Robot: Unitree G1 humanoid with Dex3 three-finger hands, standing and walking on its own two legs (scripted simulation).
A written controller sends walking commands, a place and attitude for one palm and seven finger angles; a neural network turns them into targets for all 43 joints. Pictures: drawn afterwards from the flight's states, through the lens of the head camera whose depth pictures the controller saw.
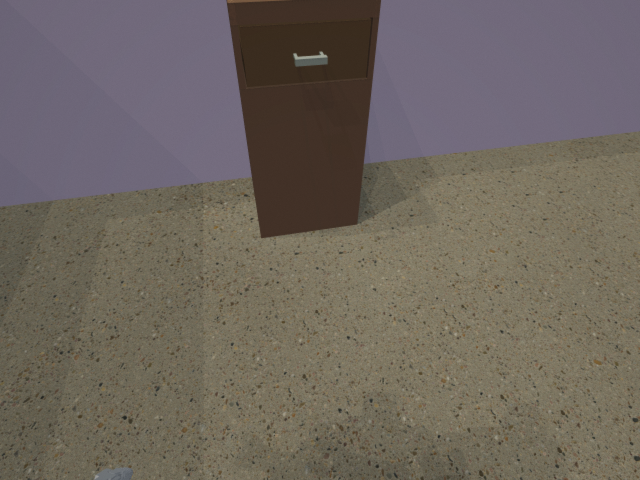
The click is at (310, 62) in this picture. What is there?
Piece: drawer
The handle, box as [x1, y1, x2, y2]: [293, 52, 327, 66]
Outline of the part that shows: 327,57 322,52 319,52 318,55 300,57 293,53 296,66 327,63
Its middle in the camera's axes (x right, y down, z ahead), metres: -0.04 -0.56 +1.20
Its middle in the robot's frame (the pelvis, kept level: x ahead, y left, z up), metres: +1.27 +0.09 +0.02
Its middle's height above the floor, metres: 0.79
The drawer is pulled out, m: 0.00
